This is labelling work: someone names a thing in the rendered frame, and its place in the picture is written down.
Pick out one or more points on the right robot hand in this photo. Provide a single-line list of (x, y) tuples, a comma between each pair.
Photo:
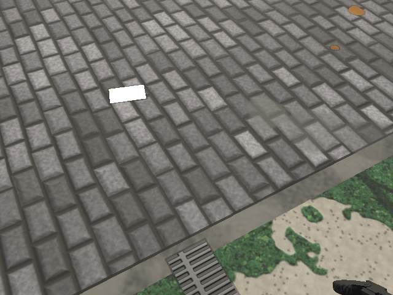
[(353, 287)]

